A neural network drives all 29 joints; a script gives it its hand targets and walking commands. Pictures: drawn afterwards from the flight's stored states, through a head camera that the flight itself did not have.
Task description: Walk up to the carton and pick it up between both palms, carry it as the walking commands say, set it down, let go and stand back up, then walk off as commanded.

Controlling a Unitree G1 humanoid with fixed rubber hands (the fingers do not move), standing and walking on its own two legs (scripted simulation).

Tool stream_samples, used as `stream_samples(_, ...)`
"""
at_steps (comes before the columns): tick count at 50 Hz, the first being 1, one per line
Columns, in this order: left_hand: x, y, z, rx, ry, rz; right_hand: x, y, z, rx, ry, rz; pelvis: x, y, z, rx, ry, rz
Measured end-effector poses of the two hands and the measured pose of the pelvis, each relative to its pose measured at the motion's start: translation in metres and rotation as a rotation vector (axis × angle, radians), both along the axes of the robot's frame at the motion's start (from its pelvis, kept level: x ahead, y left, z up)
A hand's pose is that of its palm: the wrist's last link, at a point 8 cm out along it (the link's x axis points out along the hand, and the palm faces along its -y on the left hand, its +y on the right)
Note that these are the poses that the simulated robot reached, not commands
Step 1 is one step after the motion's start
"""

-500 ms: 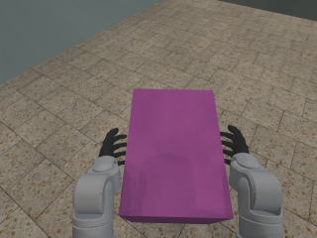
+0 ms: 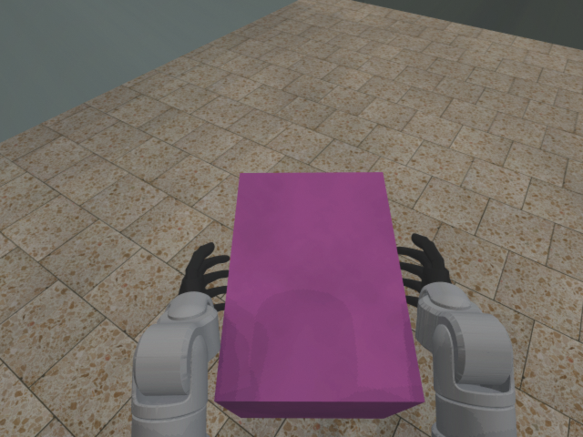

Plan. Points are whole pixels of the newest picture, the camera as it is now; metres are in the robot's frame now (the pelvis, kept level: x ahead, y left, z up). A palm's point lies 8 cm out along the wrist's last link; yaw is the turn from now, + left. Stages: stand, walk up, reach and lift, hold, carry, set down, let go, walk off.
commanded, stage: carry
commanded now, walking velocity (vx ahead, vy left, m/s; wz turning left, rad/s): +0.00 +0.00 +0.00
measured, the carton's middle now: (311, 295) +0.31 +0.01 +0.02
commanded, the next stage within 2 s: none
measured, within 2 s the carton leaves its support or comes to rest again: neither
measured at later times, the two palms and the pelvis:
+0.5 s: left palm (242, 322) +0.22 +0.09 +0.11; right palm (504, 329) +0.22 -0.20 +0.12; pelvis -0.04 -0.05 +0.00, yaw +0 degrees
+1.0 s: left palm (206, 315) +0.23 +0.13 +0.10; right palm (454, 311) +0.24 -0.15 +0.11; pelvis -0.03 -0.02 +0.00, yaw +1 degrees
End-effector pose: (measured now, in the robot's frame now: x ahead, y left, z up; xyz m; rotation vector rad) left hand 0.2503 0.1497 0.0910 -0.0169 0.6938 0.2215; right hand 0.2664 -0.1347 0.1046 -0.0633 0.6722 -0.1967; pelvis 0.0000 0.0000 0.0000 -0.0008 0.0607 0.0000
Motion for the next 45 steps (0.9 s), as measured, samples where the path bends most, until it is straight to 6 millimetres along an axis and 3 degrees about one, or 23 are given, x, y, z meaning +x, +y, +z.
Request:
stream_samples(10,-0.014,-0.054,0.014,0.044,-0.022,-0.048,-0.027,-0.054,0.001,0.037,-0.022,-0.05,-0.018,-0.04,-0.001,0.004,-0.015,0.003)
stream_samples(17,-0.021,-0.069,0.019,0.059,-0.018,-0.062,-0.044,-0.07,0.006,0.047,-0.021,-0.064,-0.03,-0.052,0.002,0.007,-0.02,-0.001)
stream_samples(31,-0.036,-0.049,0.019,0.046,-0.017,-0.027,-0.046,-0.048,0.012,0.024,-0.021,-0.031,-0.041,-0.04,0.004,0.006,-0.02,0.003)
stream_samples(45,-0.024,-0.022,0.009,0.034,-0.006,-0.009,-0.03,-0.022,0.003,0.013,-0.006,-0.01,-0.035,-0.019,0.005,0.007,-0.014,0.011)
